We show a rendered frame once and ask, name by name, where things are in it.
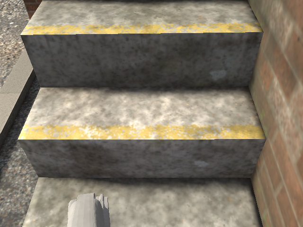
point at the left robot shin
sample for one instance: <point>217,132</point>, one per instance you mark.
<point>69,205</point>

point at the robot left thigh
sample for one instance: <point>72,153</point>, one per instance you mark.
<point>89,210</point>

